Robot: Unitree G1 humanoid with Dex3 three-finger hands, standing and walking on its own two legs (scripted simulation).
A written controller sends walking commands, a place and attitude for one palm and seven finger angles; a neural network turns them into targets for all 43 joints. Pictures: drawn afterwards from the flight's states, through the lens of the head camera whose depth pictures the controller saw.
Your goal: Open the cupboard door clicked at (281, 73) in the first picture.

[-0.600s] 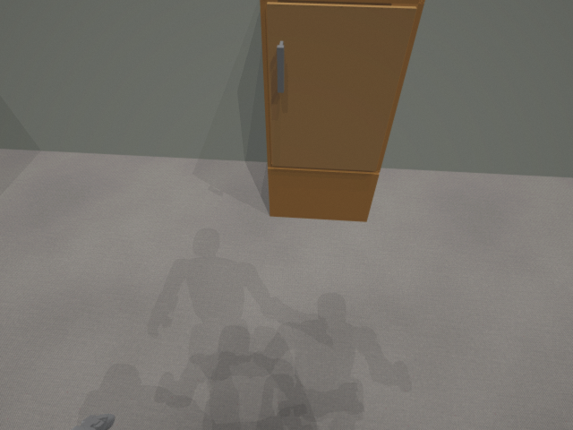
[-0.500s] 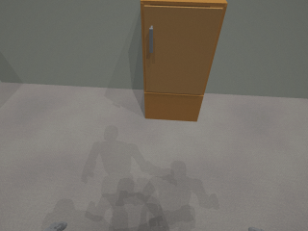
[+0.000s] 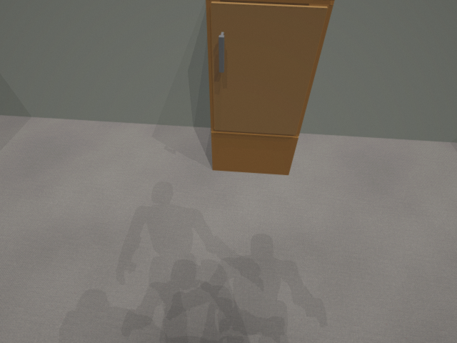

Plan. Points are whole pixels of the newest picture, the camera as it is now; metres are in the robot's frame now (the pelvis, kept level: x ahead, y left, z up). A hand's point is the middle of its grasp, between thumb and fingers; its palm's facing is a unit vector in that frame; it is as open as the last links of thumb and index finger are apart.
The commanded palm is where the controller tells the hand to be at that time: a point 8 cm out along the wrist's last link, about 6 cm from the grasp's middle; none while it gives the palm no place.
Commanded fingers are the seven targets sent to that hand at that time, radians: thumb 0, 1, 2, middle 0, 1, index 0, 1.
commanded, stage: stand and wait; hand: left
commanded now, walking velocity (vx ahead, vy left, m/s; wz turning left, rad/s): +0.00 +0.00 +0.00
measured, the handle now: (222, 52) +1.15 +0.09 -0.02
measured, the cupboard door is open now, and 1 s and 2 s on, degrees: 0 0 0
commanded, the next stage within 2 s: look at it before walking up in 0.22 s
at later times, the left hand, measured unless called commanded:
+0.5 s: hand out of the picture +0.07 +0.25 -0.15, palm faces -0.02 -0.94 -0.33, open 7.4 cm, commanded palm none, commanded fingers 0.00 0.90 0.90 -0.20 -0.30 -0.20 -0.30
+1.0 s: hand out of the picture +0.08 +0.25 -0.15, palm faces -0.02 -0.94 -0.33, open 7.4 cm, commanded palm none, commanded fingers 0.00 0.90 0.90 -0.20 -0.30 -0.20 -0.30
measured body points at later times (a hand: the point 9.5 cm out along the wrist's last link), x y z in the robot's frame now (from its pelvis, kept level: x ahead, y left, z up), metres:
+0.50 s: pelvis +0.00 +0.00 +0.00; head +0.00 +0.00 +0.45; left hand +0.07 +0.29 -0.13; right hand +0.07 -0.29 -0.13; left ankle +0.01 +0.12 -0.74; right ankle +0.01 -0.12 -0.74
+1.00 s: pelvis +0.01 +0.00 +0.00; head +0.01 +0.00 +0.45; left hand +0.08 +0.29 -0.13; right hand +0.10 -0.30 -0.13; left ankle +0.01 +0.12 -0.74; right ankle +0.01 -0.12 -0.74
